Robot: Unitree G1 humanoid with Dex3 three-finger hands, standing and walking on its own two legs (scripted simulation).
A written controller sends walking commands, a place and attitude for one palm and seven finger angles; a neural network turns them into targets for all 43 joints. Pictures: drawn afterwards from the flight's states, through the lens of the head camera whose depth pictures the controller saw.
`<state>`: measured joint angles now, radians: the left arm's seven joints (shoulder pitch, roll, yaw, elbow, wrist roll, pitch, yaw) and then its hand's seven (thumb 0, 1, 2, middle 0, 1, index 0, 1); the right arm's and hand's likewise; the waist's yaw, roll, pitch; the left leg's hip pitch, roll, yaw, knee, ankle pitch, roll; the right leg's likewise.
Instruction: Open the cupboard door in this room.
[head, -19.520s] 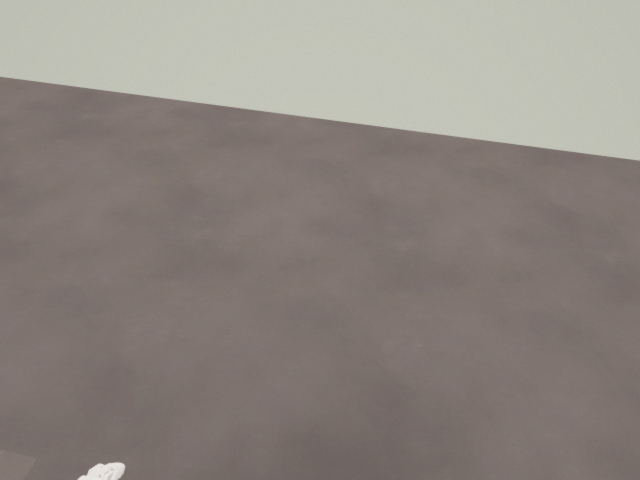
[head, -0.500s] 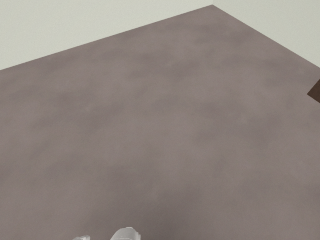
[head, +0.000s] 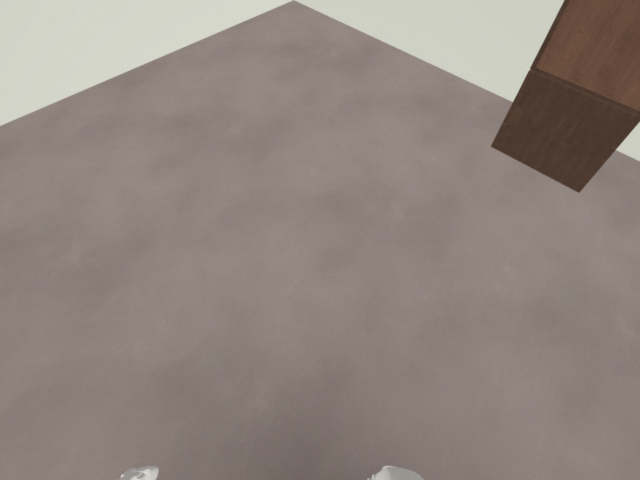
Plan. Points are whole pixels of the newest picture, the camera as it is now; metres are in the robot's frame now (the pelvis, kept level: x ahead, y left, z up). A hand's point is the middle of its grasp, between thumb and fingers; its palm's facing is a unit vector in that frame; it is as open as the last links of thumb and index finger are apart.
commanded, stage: turn or walk to find it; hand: left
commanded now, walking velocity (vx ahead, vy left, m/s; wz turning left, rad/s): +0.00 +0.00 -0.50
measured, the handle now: out of the picture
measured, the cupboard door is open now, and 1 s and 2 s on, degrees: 0 0 0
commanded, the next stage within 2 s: stand and wait in 1.60 s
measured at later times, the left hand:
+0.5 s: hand out of the picture +0.12 +0.16 -0.16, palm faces -0.15 -0.97 -0.21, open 7.4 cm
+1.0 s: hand (314, 304) +0.41 +0.03 -0.17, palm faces -0.52 -0.84 -0.17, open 7.4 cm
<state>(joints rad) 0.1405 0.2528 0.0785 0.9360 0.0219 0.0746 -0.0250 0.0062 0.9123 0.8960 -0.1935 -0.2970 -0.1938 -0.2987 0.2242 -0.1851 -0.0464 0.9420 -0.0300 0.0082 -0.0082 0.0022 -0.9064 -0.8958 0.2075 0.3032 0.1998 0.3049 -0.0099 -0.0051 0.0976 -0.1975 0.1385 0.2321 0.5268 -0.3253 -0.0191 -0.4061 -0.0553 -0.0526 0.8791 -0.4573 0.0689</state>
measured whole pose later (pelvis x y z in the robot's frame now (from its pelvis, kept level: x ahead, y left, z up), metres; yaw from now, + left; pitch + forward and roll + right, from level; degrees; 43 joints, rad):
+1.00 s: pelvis +0.22 -0.07 -0.01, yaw -28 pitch +1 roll -1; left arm 0.08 0.21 0.06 0.97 0.03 0.02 -0.04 0.01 0.91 0.90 -0.19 -0.30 -0.19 -0.30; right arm 0.49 -0.13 -0.03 1.11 -0.03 -0.06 -0.01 0.00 -0.91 -0.90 0.20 0.30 0.20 0.30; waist -0.06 -0.01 0.09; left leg 0.10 0.11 0.32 0.35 -0.43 -0.07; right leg -0.58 -0.06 -0.13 0.76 -0.21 -0.02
